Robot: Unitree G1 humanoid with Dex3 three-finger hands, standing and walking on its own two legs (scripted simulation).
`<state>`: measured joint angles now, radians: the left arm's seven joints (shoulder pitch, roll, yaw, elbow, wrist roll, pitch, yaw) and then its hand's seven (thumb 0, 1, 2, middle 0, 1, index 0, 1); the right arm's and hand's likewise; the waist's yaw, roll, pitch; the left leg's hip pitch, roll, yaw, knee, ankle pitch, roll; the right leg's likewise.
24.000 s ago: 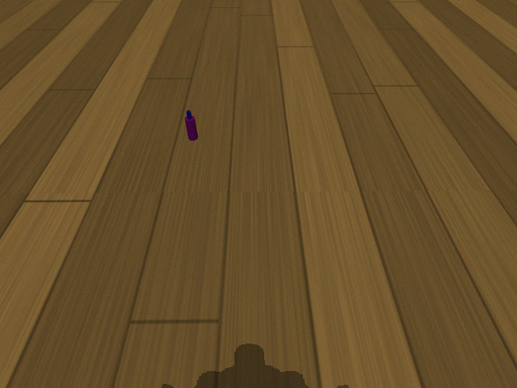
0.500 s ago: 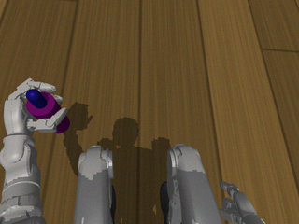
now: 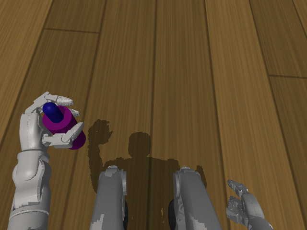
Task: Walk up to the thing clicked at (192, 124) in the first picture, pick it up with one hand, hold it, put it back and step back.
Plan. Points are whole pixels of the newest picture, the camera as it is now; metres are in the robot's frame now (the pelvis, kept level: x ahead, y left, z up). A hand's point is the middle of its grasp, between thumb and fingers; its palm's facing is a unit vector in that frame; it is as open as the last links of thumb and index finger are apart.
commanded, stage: lift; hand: left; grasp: from the side
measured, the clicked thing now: (64, 126) +0.37 +0.23 -0.01
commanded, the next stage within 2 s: hold in 1.52 s
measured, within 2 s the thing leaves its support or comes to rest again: neither
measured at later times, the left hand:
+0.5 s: hand (33, 90) +0.37 +0.21 +0.16, palm faces +0.15 -0.99 -0.04, open 8.1 cm
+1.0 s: hand (19, 62) +0.37 +0.20 +0.23, palm faces +0.17 -0.99 -0.01, open 8.1 cm
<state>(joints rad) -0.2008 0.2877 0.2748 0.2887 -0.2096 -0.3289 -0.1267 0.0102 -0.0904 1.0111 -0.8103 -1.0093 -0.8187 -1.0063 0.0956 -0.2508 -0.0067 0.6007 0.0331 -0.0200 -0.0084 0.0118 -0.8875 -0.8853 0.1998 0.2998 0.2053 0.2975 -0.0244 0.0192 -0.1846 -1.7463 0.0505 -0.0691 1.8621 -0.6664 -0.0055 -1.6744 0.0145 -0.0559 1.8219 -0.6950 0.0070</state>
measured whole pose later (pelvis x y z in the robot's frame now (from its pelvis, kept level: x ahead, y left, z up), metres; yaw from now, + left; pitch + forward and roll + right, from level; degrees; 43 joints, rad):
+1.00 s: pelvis +0.04 +0.00 +0.19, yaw +3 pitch +13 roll -2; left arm -0.10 0.21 0.13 0.34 -0.18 -0.31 -0.03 0.01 -0.09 1.01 -0.81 -1.01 -0.82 -1.01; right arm 0.23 -0.22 0.02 0.63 0.02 -0.07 -0.04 0.01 -0.90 -0.89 0.20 0.30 0.20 0.30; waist -0.03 0.01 -0.09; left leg -0.84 0.04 -0.03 1.09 -0.48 0.00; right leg -0.78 0.00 -0.04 1.05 -0.50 0.01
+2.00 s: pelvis +0.06 +0.01 +0.23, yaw +4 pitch +7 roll -2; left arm -0.12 0.18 0.12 0.40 -0.16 -0.33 -0.02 0.01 -0.09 1.01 -0.81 -1.01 -0.82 -1.01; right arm 0.23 -0.21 0.01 0.66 0.01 -0.03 -0.02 0.01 -0.91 -0.89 0.20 0.30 0.20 0.30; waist -0.02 0.01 -0.04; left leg -0.58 0.03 -0.01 0.88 -0.42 0.00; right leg -0.52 0.00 -0.03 0.83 -0.43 0.01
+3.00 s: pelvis +0.06 +0.00 +0.23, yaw +4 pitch +6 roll -1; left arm -0.11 0.17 0.11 0.41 -0.16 -0.34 -0.02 0.01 -0.09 1.01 -0.81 -1.02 -0.82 -1.01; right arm 0.22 -0.22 0.00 0.67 0.01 -0.04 -0.01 0.01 -0.90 -0.90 0.20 0.30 0.20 0.30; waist -0.02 0.01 -0.03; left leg -0.53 0.03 -0.01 0.82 -0.40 -0.01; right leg -0.47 0.00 -0.03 0.78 -0.41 0.01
